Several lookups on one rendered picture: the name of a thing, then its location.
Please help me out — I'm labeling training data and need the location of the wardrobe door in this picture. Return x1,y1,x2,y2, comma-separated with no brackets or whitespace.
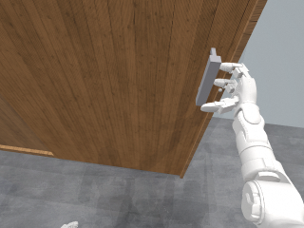
0,93,50,152
0,0,257,176

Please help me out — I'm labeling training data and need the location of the handle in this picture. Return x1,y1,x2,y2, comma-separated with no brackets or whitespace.
196,47,222,106

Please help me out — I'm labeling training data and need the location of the right robot upper arm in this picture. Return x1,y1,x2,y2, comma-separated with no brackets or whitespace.
241,180,304,228

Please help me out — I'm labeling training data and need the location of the robot right hand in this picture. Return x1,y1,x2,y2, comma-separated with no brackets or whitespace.
200,63,257,114

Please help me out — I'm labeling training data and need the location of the right robot forearm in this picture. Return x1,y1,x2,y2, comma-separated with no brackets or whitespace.
232,103,304,212

